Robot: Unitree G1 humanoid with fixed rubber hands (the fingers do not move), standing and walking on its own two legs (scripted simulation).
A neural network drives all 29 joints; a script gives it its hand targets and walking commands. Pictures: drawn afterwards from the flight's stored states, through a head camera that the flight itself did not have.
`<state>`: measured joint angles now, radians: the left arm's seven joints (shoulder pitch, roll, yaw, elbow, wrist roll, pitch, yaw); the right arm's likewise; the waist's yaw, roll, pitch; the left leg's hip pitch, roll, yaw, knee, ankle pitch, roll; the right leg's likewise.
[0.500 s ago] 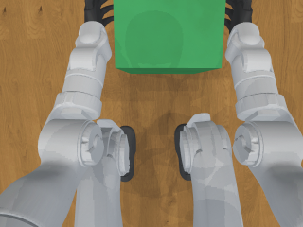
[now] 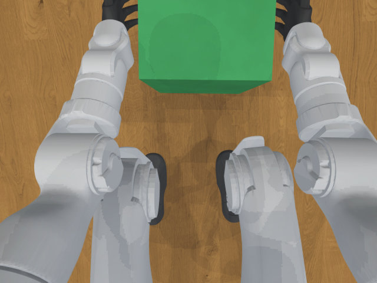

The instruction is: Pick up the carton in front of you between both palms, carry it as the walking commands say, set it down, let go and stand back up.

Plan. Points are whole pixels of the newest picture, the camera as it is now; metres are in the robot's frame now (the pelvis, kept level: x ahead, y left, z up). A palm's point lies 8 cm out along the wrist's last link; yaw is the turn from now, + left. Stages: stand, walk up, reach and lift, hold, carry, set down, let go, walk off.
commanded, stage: set down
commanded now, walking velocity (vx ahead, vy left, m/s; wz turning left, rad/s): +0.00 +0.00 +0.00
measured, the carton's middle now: (202, 39) +0.52 -0.05 -0.23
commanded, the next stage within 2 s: let go in 1.86 s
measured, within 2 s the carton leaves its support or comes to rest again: neither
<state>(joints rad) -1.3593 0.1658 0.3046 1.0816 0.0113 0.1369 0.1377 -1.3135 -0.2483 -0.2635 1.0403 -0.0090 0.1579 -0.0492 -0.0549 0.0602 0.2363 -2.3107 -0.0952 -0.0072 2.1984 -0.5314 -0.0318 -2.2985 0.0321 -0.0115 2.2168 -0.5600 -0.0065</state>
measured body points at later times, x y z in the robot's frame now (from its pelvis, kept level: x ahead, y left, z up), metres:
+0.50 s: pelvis +0.00 +0.00 +0.00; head +0.35 -0.02 +0.28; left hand +0.55 +0.11 -0.16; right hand +0.52 -0.21 -0.16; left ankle +0.12 +0.11 -0.33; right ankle +0.11 -0.11 -0.33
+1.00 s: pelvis +0.01 +0.00 +0.02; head +0.35 -0.03 +0.31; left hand +0.55 +0.13 -0.12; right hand +0.52 -0.25 -0.12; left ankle +0.12 +0.11 -0.33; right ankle +0.11 -0.11 -0.33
